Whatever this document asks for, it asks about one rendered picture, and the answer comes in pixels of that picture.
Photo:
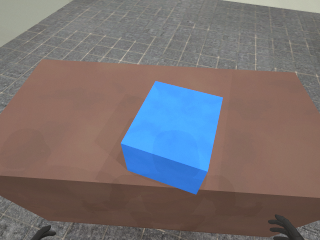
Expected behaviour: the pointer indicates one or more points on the carton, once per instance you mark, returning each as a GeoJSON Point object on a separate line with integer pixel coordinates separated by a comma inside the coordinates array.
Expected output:
{"type": "Point", "coordinates": [172, 136]}

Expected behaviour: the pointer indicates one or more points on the pedestal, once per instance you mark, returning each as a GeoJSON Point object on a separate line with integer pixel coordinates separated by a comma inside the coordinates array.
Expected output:
{"type": "Point", "coordinates": [61, 156]}

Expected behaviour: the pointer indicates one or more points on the left robot hand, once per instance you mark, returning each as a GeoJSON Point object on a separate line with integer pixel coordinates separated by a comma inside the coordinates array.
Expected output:
{"type": "Point", "coordinates": [43, 232]}

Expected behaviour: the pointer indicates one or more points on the right robot hand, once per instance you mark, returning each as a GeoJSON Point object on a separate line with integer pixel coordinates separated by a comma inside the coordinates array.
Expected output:
{"type": "Point", "coordinates": [289, 230]}

